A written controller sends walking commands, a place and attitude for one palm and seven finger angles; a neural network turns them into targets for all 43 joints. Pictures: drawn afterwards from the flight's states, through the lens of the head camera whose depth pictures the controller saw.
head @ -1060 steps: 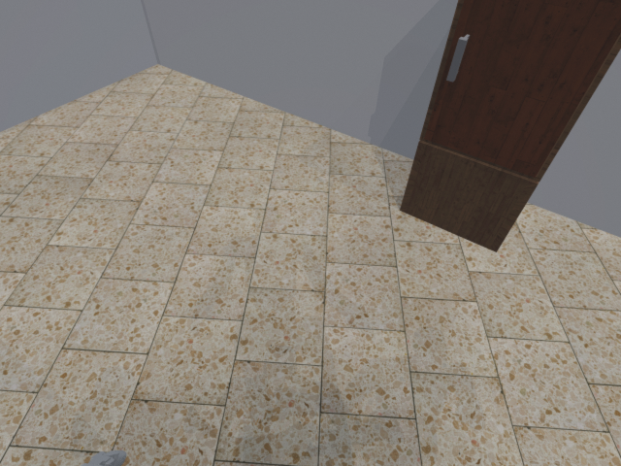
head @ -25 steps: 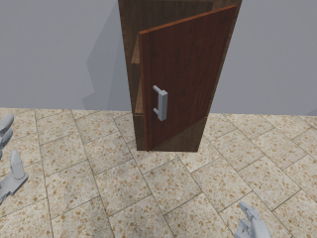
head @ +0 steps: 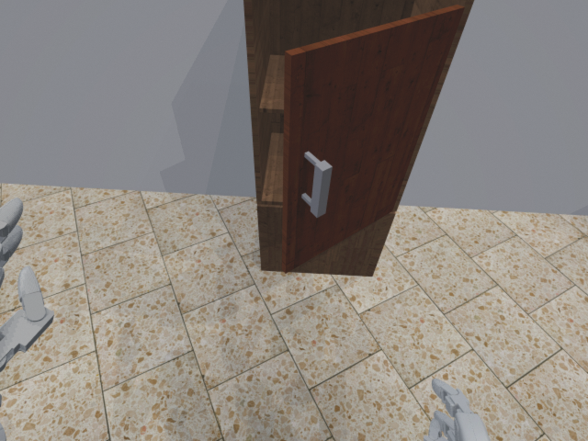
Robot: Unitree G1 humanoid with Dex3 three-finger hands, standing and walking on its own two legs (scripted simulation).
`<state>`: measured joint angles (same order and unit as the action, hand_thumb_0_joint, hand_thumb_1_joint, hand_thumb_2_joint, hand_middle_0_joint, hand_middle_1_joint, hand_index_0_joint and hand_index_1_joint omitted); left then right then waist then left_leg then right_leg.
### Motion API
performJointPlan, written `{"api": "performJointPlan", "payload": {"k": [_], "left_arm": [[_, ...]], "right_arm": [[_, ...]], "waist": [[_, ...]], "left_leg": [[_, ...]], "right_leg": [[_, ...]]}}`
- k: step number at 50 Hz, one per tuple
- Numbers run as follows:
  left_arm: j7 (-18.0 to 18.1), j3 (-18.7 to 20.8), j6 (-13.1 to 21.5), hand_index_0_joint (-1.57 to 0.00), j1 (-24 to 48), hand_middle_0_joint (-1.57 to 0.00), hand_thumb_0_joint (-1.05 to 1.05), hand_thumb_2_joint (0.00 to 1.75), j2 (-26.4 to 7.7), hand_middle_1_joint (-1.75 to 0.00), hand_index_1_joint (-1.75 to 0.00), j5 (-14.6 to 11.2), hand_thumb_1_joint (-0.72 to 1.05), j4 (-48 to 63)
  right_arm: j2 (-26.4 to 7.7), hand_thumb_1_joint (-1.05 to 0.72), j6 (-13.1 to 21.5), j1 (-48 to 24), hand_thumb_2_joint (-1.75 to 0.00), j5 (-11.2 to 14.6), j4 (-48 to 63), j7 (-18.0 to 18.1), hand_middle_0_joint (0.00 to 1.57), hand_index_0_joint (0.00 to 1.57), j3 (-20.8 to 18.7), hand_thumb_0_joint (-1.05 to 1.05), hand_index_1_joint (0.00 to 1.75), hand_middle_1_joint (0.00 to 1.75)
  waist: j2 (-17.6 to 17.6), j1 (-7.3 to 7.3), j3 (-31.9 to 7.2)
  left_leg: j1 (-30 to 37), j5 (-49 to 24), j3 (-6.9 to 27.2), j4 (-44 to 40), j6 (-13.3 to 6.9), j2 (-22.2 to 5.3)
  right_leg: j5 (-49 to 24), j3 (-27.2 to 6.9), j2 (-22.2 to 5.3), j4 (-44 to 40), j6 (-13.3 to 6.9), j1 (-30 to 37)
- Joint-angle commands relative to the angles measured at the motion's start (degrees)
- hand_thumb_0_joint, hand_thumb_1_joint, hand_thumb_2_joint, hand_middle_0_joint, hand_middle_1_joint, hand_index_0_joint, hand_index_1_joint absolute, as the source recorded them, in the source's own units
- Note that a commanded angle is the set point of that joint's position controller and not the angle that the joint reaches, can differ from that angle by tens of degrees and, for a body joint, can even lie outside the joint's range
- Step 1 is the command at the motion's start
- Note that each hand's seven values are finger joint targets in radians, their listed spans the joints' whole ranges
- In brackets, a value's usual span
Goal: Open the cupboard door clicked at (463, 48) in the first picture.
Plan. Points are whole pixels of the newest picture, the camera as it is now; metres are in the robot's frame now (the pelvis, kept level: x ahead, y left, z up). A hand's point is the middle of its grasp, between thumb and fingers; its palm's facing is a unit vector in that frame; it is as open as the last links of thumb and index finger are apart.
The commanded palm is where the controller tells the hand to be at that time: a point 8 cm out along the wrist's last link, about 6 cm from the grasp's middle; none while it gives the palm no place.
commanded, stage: let the arm hang, fingers relaxed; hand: left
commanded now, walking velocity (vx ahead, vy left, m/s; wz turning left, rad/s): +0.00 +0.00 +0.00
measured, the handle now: (314, 184) +0.59 +0.00 -0.02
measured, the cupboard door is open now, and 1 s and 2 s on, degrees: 38 38 38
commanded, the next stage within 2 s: look to check the result in 1.18 s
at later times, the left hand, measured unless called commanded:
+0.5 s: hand out of the picture +0.02 +0.16 -0.18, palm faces +0.02 -0.98 -0.18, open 7.1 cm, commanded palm none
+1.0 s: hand out of the picture +0.05 +0.18 -0.17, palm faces +0.05 -0.97 -0.25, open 7.4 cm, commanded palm none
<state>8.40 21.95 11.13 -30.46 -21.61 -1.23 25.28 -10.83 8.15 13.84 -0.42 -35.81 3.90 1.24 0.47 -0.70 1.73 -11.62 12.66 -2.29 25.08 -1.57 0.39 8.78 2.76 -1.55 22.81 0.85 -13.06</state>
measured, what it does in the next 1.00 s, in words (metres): stands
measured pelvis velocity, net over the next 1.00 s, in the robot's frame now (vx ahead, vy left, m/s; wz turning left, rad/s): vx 0.01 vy -0.02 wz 0.03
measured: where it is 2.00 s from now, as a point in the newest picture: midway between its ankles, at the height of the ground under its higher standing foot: outside the picture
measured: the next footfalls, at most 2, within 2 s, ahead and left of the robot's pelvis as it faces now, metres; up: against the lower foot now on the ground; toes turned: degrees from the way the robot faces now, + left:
none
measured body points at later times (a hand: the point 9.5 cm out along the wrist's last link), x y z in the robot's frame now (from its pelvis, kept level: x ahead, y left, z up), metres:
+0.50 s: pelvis -0.01 -0.03 -0.01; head +0.02 -0.01 +0.44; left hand +0.02 +0.21 -0.17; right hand +0.03 -0.29 -0.14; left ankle +0.01 +0.10 -0.74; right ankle +0.04 -0.13 -0.74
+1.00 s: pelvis +0.01 -0.02 +0.00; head +0.02 -0.03 +0.45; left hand +0.05 +0.23 -0.15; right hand +0.03 -0.25 -0.16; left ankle +0.01 +0.10 -0.74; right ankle +0.04 -0.13 -0.74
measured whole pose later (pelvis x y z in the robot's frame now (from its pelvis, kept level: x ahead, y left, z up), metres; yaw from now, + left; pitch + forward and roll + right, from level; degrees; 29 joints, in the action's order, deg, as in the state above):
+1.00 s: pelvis +0.01 -0.02 +0.00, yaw +2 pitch -1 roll +0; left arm 0.7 0.8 0.0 -10.3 -11.8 0.6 -64.6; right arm -10.7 0.1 13.9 -1.5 -64.3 1.1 0.3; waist -1.1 0.0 2.1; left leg -9.7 12.4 -0.4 23.5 -0.2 0.3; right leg 10.9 4.6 -1.5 24.0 -0.8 -11.8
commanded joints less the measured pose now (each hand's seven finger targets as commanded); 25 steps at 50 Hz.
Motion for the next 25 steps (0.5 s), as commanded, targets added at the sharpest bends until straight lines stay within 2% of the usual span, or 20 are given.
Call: {"api": "performJointPlan", "payload": {"k": [1,3,4,5,6,7,8,9,11,12,13,14,17,19,21,22,23,24,25], "left_arm": [[1.31,7.62,4.1,-0.2,0.7,-0.2,0.0,0.9,-10.16,-0.3,-0.3,-0.37,0.9,11.83],[1.27,7.48,4.07,-0.2,-0.03,-0.2,0.0,0.9,-9.88,-0.3,-0.3,-0.53,0.9,11.7],[-6.66,-16.8,-4.45,-0.2,5.15,-0.2,0.0,0.9,-1.14,-0.3,-0.3,3.54,0.9,-33.81],[-8.07,-15.1,-8.67,-0.2,5.49,-0.2,0.0,0.9,-0.06,-0.3,-0.3,3.14,0.9,-35.7],[-8.2,-14.99,-10.11,-0.2,6.11,-0.2,0.0,0.9,-0.52,-0.3,-0.3,2.75,0.9,-34.42],[-8.14,-15.33,-10.31,-0.2,7.99,-0.2,0.0,0.9,0.06,-0.3,-0.3,2.99,0.9,-35.74],[-8.19,-15.39,-10.2,-0.2,9.44,-0.2,0.0,0.9,-0.58,-0.3,-0.3,3.34,0.9,-38.47],[-8.22,-15.62,-10.15,-0.2,10.47,-0.2,0.0,0.9,-1.46,-0.3,-0.3,3.51,0.9,-41.67],[-8.35,-15.92,-10.11,-0.2,13.43,-0.2,0.0,0.9,-3.27,-0.3,-0.3,3.84,0.9,-48.1],[-8.29,-16.12,-10.19,-0.2,14.99,-0.2,0.0,0.9,-4.1,-0.3,-0.3,3.86,0.9,-51.68],[-8.18,-16.63,-10.46,-0.2,16.74,-0.2,0.0,0.9,-4.33,-0.3,-0.3,3.68,0.9,-54.95],[-8.04,-17.36,-10.71,-0.2,18.05,-0.2,0.0,0.9,-4.13,-0.3,-0.3,3.39,0.9,-58.04],[-7.74,-18.76,-11.14,-0.2,19.2,-0.2,0.0,0.9,-2.87,-0.3,-0.3,2.91,0.9,-65.6],[-7.66,-19.22,-11.09,-0.2,18.01,-0.2,0.0,0.9,-1.96,-0.3,-0.3,2.58,0.9,-70.38],[-7.6,-19.27,-10.86,-0.2,17.3,-0.2,0.0,0.9,-1.56,-0.3,-0.3,2.42,0.9,-74.29],[-7.56,-18.66,-10.74,-0.2,16.85,-0.2,0.0,0.9,-0.75,-0.3,-0.3,2.41,0.9,-75.66],[-7.58,-18.87,-10.65,-0.2,16.8,-0.2,0.0,0.9,-1.04,-0.3,-0.3,2.25,0.9,-77.18],[-7.62,-19.02,-10.53,-0.2,16.89,-0.2,0.0,0.9,-1.18,-0.3,-0.3,2.14,0.9,-78.59],[-7.61,-18.9,-10.49,-0.2,17.18,-0.2,0.0,0.9,-1.24,-0.3,-0.3,2.15,0.9,-79.44]], "right_arm": [[-7.88,-0.9,2.96,-5.71,-0.9,0.16,8.73,0.61,0.2,0.2,-3.16,0.0,0.3,0.3],[-8.14,-0.9,2.84,-5.55,-0.9,0.26,8.7,0.5,0.2,0.2,-3.39,0.0,0.3,0.3],[-18.18,-0.9,4.22,-9.58,-0.9,0.93,-6.43,-4.53,0.2,0.2,-6.14,0.0,0.3,0.3],[-15.21,-0.9,0.6,-4.09,-0.9,0.39,-7.44,-4.55,0.2,0.2,-6.37,0.0,0.3,0.3],[-15.52,-0.9,-0.65,-2.68,-0.9,0.43,-5.83,-4.45,0.2,0.2,-6.32,0.0,0.3,0.3],[-15.53,-0.9,-1.5,-3.28,-0.9,0.01,-6.05,-4.22,0.2,0.2,-6.04,0.0,0.3,0.3],[-15.64,-0.9,-2.58,-4.35,-0.9,-0.21,-5.93,-4.01,0.2,0.2,-5.38,0.0,0.3,0.3],[-15.88,-0.9,-3.27,-5.15,-0.9,-0.54,-6.08,-4.0,0.2,0.2,-4.95,0.0,0.3,0.3],[-15.81,-0.9,-4.39,-5.62,-0.9,-0.86,-7.12,-4.09,0.2,0.2,-4.75,0.0,0.3,0.3],[-15.6,-0.9,-4.96,-5.13,-0.9,-0.92,-7.97,-4.07,0.2,0.2,-4.63,0.0,0.3,0.3],[-14.68,-0.9,-5.55,-4.5,-0.9,-0.9,-9.08,-4.02,0.2,0.2,-4.27,0.0,0.3,0.3],[-13.95,-0.9,-6.12,-4.0,-0.9,-1.01,-10.1,-3.98,0.2,0.2,-3.87,0.0,0.3,0.3],[-11.6,-0.9,-7.18,-3.76,-0.9,-1.29,-13.01,-3.9,0.2,0.2,-2.85,0.0,0.3,0.3],[-11.01,-0.9,-7.45,-4.04,-0.9,-1.26,-14.66,-3.67,0.2,0.2,-2.48,0.0,0.3,0.3],[-10.5,-0.9,-7.65,-2.93,-0.9,-1.1,-16.46,-3.4,0.2,0.2,-2.43,0.0,0.3,0.3],[-10.28,-0.9,-7.75,-2.4,-0.9,-1.28,-17.22,-3.22,0.2,0.2,-2.68,0.0,0.3,0.3],[-9.96,-0.9,-7.82,-1.55,-0.9,-1.16,-18.07,-3.16,0.2,0.2,-2.59,0.0,0.3,0.3],[-10.09,-0.9,-7.89,-1.17,-0.9,-1.1,-19.04,-3.1,0.2,0.2,-2.6,0.0,0.3,0.3],[-10.19,-0.9,-8.09,-0.3,-0.9,-1.01,-19.35,-3.0,0.2,0.2,-2.82,0.0,0.3,0.3]], "waist": [[-4.75,0.09,-4.92],[-4.45,0.11,-6.1],[-3.87,2.82,1.05],[-2.69,1.67,-4.42],[-3.91,2.05,-4.98],[-3.93,1.96,-5.75],[-1.63,1.5,-5.63],[2.25,1.07,-5.51],[9.79,0.54,-5.8],[12.06,0.81,-6.68],[12.33,1.35,-6.61],[10.93,1.72,-6.54],[-1.26,1.48,-5.09],[-7.33,0.72,-3.87],[-7.77,0.65,-3.93],[-9.82,0.47,-4.11],[-9.92,0.51,-4.1],[-9.67,0.53,-3.84],[-6.28,0.58,-2.68]], "left_leg": [[-9.02,0.1,4.27,-8.71,1.48,-3.35],[-7.87,-2.19,4.09,-7.94,1.66,-3.17],[-9.98,-13.28,6.49,1.94,0.99,-4.44],[-3.08,-22.4,4.72,2.73,1.84,-5.64],[-1.39,-23.58,5.03,2.77,1.47,-6.4],[-5.13,-18.92,7.81,1.05,-0.41,-8.04],[-7.71,-16.37,9.82,-0.71,-1.95,-8.78],[-8.83,-14.23,10.49,-1.19,-2.62,-8.8],[-8.39,-8.84,9.27,0.37,-2.02,-6.73],[-6.77,-7.02,7.97,2.17,-1.61,-5.02],[-5.13,-4.96,6.71,3.4,-1.13,-3.53],[-3.03,-3.77,5.86,3.9,-0.76,-2.71],[-2.91,-2.55,6.08,1.24,-0.36,-3.12],[-4.94,-0.5,7.11,-1.54,-0.37,-4.11],[-5.45,0.81,7.22,-2.07,-0.16,-4.24],[-5.51,1.37,7.23,-2.2,-0.21,-4.31],[-5.62,1.4,7.09,-2.36,-0.14,-4.37],[-5.32,1.64,7.07,-2.51,-0.09,-4.35],[-4.8,1.86,6.98,-2.19,-0.09,-4.54]], "right_leg": [[-3.56,-2.14,0.77,-1.21,0.12,11.01],[-4.61,-2.12,0.76,-1.25,0.05,11.06],[-7.98,-0.63,-3.69,6.38,-1.95,-1.31],[-7.23,-3.95,-4.02,4.6,-2.7,-3.39],[-3.26,-2.51,-2.96,5.79,-2.82,-4.34],[2.84,-1.43,-1.93,8.72,-2.93,-3.81],[4.24,-1.98,-1.16,10.49,-2.97,-1.91],[4.18,-2.4,-1.16,10.52,-3.04,-0.03],[2.11,-4.53,-3.55,6.61,-3.74,1.01],[0.86,-6.43,-5.29,4.85,-4.56,0.39],[1.53,-7.91,-6.88,2.97,-5.24,-0.95],[3.11,-8.5,-7.61,1.69,-5.71,-2.56],[7.23,-7.96,-6.48,1.11,-4.97,-2.44],[8.43,-7.17,-5.3,0.75,-4.18,-0.3],[8.54,-7.16,-5.28,-0.54,-4.19,1.42],[8.31,-7.05,-5.39,-1.1,-4.48,2.13],[8.03,-6.85,-5.58,-1.56,-4.59,2.91],[8.42,-7.09,-5.73,-2.31,-4.74,2.86],[9.51,-6.58,-5.75,-3.41,-4.73,2.1]]}}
